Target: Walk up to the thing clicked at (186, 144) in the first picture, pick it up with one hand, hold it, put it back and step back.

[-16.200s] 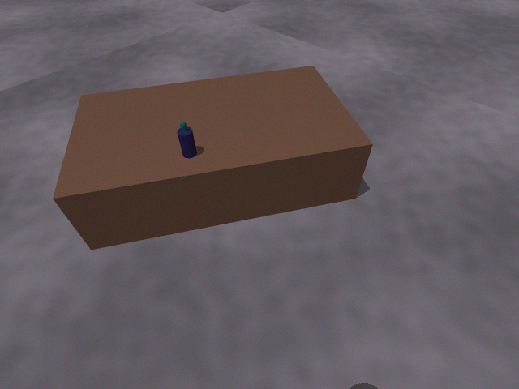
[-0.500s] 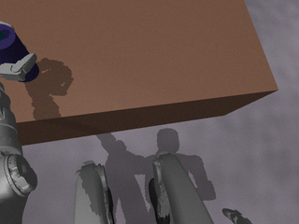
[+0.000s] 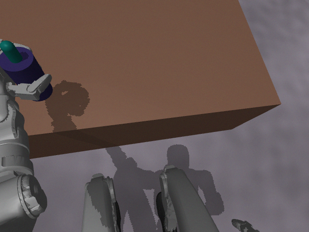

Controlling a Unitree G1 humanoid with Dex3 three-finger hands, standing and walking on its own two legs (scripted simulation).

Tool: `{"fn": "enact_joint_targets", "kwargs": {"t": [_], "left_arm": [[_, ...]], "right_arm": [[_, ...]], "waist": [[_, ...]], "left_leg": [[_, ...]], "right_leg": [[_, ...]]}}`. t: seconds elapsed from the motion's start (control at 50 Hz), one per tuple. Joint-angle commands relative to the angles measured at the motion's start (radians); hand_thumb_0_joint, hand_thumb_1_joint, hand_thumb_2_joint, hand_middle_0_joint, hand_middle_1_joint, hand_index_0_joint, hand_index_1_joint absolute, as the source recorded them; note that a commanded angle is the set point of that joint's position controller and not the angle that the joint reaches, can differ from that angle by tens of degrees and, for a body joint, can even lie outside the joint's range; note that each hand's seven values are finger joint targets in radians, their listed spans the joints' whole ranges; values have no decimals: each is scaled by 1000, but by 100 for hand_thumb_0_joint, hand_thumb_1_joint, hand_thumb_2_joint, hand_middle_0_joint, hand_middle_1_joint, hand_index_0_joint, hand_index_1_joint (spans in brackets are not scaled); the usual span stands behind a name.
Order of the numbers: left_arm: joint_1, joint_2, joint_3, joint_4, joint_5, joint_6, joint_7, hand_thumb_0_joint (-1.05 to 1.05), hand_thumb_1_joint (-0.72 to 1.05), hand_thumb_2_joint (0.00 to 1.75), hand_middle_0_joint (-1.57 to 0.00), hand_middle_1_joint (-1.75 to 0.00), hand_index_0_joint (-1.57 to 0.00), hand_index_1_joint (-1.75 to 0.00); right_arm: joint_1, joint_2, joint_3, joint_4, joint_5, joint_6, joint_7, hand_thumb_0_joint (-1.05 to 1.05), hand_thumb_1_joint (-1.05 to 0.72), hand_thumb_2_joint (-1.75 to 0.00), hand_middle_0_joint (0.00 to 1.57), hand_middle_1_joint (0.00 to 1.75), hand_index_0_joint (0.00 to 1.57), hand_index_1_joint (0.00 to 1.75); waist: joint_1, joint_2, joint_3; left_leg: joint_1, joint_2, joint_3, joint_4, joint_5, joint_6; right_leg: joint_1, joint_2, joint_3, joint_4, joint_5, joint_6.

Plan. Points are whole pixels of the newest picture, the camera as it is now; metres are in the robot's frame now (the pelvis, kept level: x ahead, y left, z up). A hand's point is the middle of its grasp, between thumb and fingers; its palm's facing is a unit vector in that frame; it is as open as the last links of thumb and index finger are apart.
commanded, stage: lift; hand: left
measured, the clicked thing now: (25, 71) +0.51 +0.25 +0.01
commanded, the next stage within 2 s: hold in 1.48 s
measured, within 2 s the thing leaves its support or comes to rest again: neither
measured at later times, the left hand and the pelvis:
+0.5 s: hand out of the picture +0.43 +0.23 +0.12, palm faces +0.26 -0.97 -0.03, open 9.2 cm; pelvis +0.02 +0.00 +0.10, yaw +3 degrees
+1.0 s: hand out of the picture +0.40 +0.21 +0.18, palm faces +0.23 -0.97 -0.03, open 9.1 cm; pelvis +0.04 +0.00 +0.15, yaw +4 degrees
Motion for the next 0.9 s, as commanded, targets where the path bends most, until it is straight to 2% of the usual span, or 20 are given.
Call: {"fn": "enact_joint_targets", "kwargs": {"t": [0.0,0.02,0.06,0.08,0.14,0.18,0.24,0.26,0.3,0.32,0.36,0.4,0.5,0.52,0.6,0.68,0.7,0.74,0.82,0.88], "left_arm": [[-477,264,-1,-389,-62,-115,7,0,27,133,-132,-150,-137,-148],[-462,287,11,-425,-61,-115,11,0,28,135,-132,-150,-137,-148],[-403,218,-22,-383,-73,-107,7,0,27,134,-132,-150,-137,-148],[-402,242,-5,-434,-75,-110,16,0,29,135,-133,-150,-137,-148],[-317,186,-18,-443,-91,-105,28,0,29,137,-133,-151,-137,-149],[-271,131,-66,-467,-91,-102,26,0,32,138,-133,-151,-137,-149],[-222,128,-65,-509,-94,-103,41,0,31,139,-133,-151,-137,-149],[-214,68,-114,-538,-100,-104,41,0,29,139,-134,-152,-138,-150],[-190,86,-92,-585,-101,-102,64,0,29,138,-133,-150,-136,-149],[-171,67,-103,-592,-105,-100,72,0,28,138,-133,-151,-136,-149],[-137,65,-95,-623,-108,-99,91,0,25,138,-131,-149,-134,-149],[-110,27,-127,-630,-112,-95,97,0,21,137,-131,-149,-134,-149],[-58,-39,-171,-574,-106,-107,98,0,20,134,-132,-147,-134,-147],[-81,-11,-173,-635,-104,-113,98,0,21,134,-131,-146,-133,-146],[21,-84,-230,-629,-117,-115,76,0,22,132,-132,-145,-134,-145],[56,-75,-216,-696,-135,-120,86,0,22,131,-133,-147,-136,-146],[90,-69,-193,-693,-141,-123,90,0,22,133,-132,-147,-135,-146],[89,-85,-221,-741,-139,-127,97,0,20,133,-132,-147,-135,-146],[102,-79,-220,-785,-136,-133,101,0,18,131,-128,-144,-131,-144],[184,-114,-236,-753,-135,-125,104,0,17,131,-127,-143,-130,-143]], "right_arm": [[179,-205,-86,-18,11,-25,-23,0,-91,-90,20,30,20,30],[153,-208,-86,-46,14,-30,-25,0,-90,-90,20,30,20,30],[158,-198,-88,-19,17,-34,-26,0,-90,-90,20,30,20,30],[149,-197,-92,-33,19,-40,-29,0,-90,-90,20,30,20,30],[130,-183,-92,-45,28,-48,-32,0,-90,-90,20,30,20,30],[132,-184,-101,-42,31,-54,-33,0,-89,-90,20,30,20,30],[123,-175,-100,-35,37,-62,-34,0,-89,-90,20,30,20,30],[110,-174,-105,-40,39,-64,-33,0,-89,-90,20,30,20,30],[105,-173,-107,-45,42,-69,-37,0,-89,-90,20,30,20,30],[98,-172,-108,-45,45,-69,-41,0,-89,-90,20,30,20,30],[96,-167,-105,-48,46,-74,-43,0,-89,-90,20,30,20,30],[92,-161,-100,-51,48,-77,-46,0,-89,-90,20,30,20,30],[76,-148,-108,-27,48,-88,-49,0,-90,-90,20,30,20,30],[53,-153,-107,-57,49,-90,-50,0,-90,-90,20,30,20,30],[42,-155,-108,-69,50,-96,-44,0,-90,-90,20,30,20,30],[41,-141,-99,-79,52,-100,-44,0,-90,-90,20,30,20,30],[38,-136,-97,-78,51,-100,-43,0,-90,-90,20,30,20,30],[45,-135,-95,-81,51,-100,-43,0,-90,-90,20,30,20,30],[47,-131,-92,-79,47,-98,-49,0,-90,-90,20,30,20,30],[51,-126,-95,-60,42,-94,-50,0,-90,-90,20,30,20,30]], "waist": [[25,282,-751],[37,283,-742],[32,260,-676],[50,245,-690],[59,206,-690],[57,200,-648],[79,199,-623],[74,203,-588],[88,210,-575],[83,194,-566],[91,178,-560],[86,167,-534],[75,110,-399],[87,130,-412],[98,122,-403],[115,105,-420],[122,98,-423],[119,105,-430],[116,108,-420],[118,94,-381]], "left_leg": [[763,-9,-68,-259,395,2],[761,-9,-66,-276,367,0],[748,-9,-70,-309,307,0],[747,-13,-56,-317,294,4],[759,-21,-34,-339,323,9],[793,-21,-31,-366,349,8],[852,-20,-34,-409,385,3],[865,-19,-43,-445,333,-3],[908,-18,-48,-489,300,-7],[922,-18,-48,-505,297,-8],[946,-22,-43,-529,348,-6],[983,-23,-39,-550,386,-5],[933,-36,-16,-616,269,0],[965,-37,-14,-633,265,-3],[1045,-35,-21,-679,303,-12],[1065,-45,-2,-694,362,-8],[1070,-46,-1,-695,391,-7],[1115,-41,-6,-712,424,-8],[1163,-40,-4,-724,503,-6],[1164,-43,1,-744,498,-5]], "right_leg": [[283,9,10,-244,318,-48],[297,11,9,-254,296,-49],[302,9,10,-281,264,-49],[354,10,16,-308,271,-45],[438,9,22,-357,316,-41],[463,10,19,-386,337,-42],[501,8,16,-417,357,-43],[490,7,14,-429,314,-45],[521,5,17,-463,295,-43],[540,5,17,-481,298,-41],[600,4,17,-506,343,-39],[621,5,15,-529,368,-39],[683,-3,30,-610,321,-31],[697,-3,32,-620,315,-32],[724,0,13,-645,333,-35],[826,-4,23,-687,401,-29],[847,-4,22,-690,425,-27],[846,-3,20,-695,442,-28],[876,-2,23,-716,503,-25],[900,-2,25,-733,508,-24]]}}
